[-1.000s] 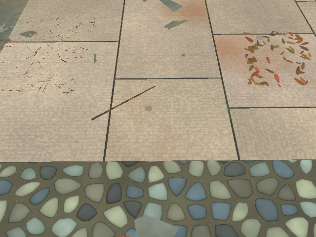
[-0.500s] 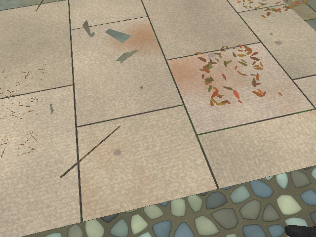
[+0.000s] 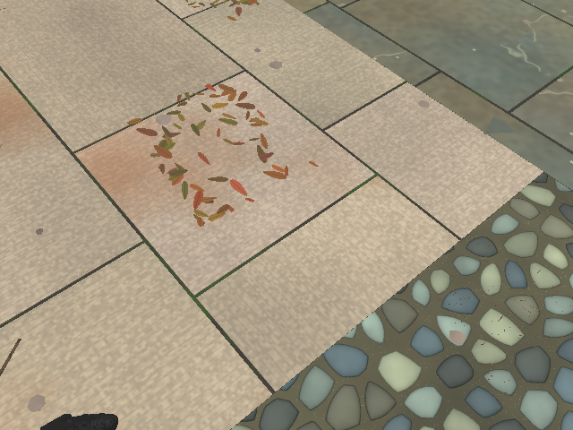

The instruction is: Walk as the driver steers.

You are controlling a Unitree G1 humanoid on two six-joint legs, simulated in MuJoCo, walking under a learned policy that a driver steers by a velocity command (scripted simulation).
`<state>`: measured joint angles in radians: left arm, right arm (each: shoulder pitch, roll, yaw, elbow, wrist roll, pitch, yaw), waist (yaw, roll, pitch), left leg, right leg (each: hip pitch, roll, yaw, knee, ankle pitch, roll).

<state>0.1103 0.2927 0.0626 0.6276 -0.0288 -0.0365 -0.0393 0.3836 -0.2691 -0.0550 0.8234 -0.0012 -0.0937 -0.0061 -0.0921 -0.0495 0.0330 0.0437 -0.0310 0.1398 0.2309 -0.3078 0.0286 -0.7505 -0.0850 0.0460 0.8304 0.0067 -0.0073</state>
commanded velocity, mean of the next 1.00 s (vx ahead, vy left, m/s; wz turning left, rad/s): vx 0.50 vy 0.00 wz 0.15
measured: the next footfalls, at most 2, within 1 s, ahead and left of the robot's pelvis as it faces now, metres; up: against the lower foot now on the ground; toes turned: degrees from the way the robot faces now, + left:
right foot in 0.16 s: +0.26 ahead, -0.13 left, +0.00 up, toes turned -8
left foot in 0.68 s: +0.58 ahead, +0.10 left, +0.00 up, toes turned +5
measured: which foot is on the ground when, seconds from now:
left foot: down 0.00-0.16, up 0.18-0.66, down 0.68-1.00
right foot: up 0.00-0.14, down 0.16-0.70, up 0.72-1.00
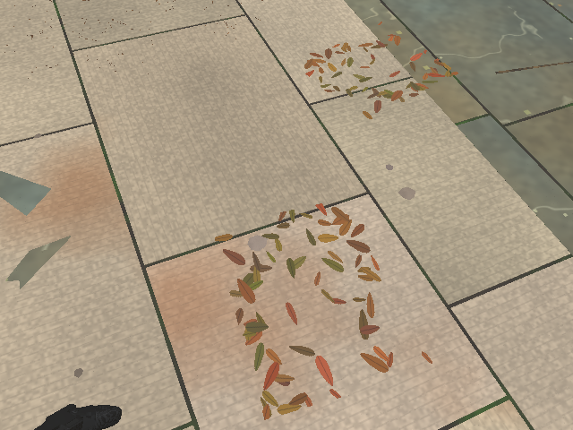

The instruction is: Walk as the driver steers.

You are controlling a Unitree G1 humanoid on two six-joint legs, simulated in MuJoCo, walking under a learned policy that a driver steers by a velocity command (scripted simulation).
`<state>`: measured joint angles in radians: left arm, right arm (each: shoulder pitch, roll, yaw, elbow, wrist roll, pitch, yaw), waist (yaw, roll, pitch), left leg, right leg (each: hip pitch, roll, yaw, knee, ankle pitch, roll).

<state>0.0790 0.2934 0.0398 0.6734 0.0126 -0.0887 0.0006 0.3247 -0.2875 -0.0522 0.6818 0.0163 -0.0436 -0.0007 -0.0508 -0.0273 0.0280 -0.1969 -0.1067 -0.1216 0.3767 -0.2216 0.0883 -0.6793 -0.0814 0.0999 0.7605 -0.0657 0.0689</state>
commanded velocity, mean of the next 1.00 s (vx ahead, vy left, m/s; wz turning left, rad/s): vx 0.36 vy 0.00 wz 0.43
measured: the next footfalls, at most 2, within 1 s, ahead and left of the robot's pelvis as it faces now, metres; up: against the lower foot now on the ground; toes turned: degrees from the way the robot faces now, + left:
right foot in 0.16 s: +0.27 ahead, -0.14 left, +0.00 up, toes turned +10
left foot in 0.66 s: +0.48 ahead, +0.20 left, +0.00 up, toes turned +24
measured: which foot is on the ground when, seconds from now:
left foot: down 0.00-0.18, up 0.20-0.64, down 0.66-1.00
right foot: up 0.00-0.14, down 0.16-0.66, up 0.68-1.00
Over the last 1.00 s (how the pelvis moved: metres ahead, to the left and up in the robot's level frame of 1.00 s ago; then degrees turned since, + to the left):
0.59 0.02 0.01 14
